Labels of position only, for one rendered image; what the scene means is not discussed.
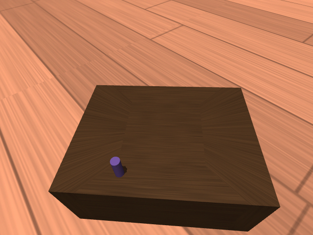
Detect can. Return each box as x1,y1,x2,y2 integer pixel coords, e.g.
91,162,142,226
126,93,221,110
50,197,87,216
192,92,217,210
110,157,124,177

